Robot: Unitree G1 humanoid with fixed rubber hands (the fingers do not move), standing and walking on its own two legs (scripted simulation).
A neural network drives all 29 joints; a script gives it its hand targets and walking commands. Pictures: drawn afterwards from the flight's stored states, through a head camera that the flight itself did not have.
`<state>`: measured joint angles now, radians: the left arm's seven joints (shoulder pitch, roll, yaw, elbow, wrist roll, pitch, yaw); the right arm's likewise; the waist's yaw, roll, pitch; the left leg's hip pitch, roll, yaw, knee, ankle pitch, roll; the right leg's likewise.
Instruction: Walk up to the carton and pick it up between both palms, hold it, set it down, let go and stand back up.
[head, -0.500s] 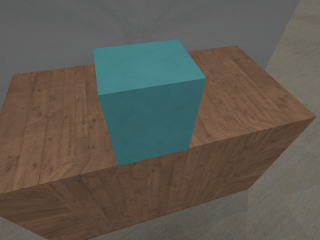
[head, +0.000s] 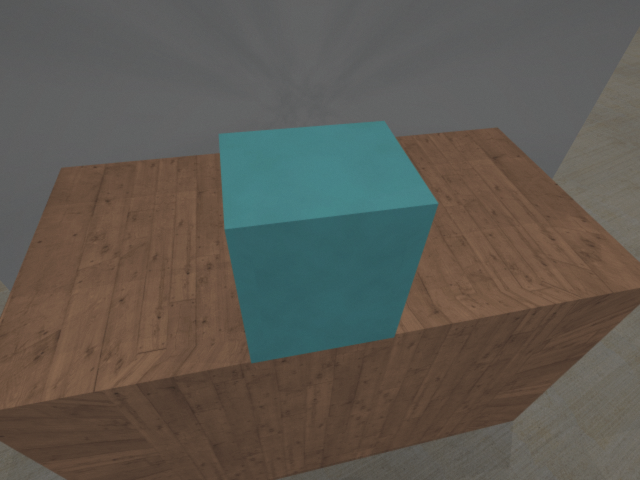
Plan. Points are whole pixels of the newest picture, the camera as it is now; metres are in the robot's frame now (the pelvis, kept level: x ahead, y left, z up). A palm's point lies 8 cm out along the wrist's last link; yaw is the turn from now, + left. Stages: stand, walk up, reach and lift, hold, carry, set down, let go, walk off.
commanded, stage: walk up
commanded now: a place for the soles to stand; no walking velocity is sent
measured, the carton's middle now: (315, 246) +0.43 +0.02 +0.07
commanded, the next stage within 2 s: none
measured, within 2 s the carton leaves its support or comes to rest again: neither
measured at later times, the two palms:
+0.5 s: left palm out of the picture +0.02 +0.23 -0.14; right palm out of the picture +0.03 -0.25 -0.14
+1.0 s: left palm out of the picture +0.06 +0.09 -0.14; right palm out of the picture +0.14 -0.41 -0.16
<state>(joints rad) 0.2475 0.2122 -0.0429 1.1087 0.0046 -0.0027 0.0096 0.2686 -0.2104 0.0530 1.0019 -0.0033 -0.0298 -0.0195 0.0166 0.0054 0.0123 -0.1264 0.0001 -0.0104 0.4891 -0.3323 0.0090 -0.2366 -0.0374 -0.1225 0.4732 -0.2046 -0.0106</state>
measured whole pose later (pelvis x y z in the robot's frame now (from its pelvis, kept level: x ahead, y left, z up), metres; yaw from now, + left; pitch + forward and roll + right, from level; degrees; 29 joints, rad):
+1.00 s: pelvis +0.01 -0.15 -0.03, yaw +16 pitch -5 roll -1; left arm 0.10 0.14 -0.01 0.85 0.03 0.04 0.01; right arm 0.24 -0.32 -0.06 0.83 -0.03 0.03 -0.05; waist -0.03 0.07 0.20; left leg -0.49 -0.02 -0.07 1.21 -0.57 -0.04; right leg -0.36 -0.09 -0.12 0.72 -0.26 0.00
